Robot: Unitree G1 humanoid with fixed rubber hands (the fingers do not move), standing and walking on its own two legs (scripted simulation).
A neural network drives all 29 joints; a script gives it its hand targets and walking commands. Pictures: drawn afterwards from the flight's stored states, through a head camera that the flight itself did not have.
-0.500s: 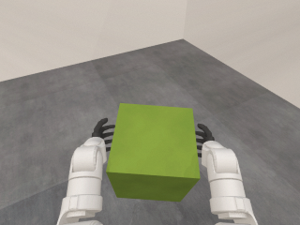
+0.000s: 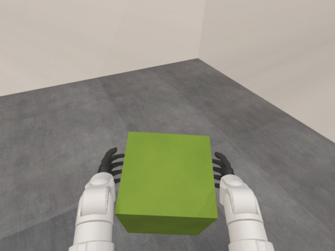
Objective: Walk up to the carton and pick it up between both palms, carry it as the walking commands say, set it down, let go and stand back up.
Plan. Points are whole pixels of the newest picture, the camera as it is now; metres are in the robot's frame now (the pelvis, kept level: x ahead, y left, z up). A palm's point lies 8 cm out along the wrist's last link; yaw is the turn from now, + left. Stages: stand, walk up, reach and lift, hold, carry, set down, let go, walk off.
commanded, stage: set down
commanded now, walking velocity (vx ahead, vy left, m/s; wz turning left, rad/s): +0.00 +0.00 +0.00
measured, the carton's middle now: (165, 187) +0.31 +0.04 -0.02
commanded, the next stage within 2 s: none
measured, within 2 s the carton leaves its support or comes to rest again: neither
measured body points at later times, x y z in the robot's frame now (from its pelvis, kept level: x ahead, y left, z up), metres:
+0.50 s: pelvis +0.01 +0.02 -0.01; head +0.05 +0.03 +0.44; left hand +0.34 +0.18 -0.02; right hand +0.35 -0.12 -0.02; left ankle +0.01 +0.13 -0.74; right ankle +0.06 -0.10 -0.74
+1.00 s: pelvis +0.00 +0.01 -0.05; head +0.15 +0.02 +0.37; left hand +0.35 +0.18 -0.12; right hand +0.36 -0.12 -0.12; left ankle +0.01 +0.14 -0.74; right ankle +0.06 -0.10 -0.74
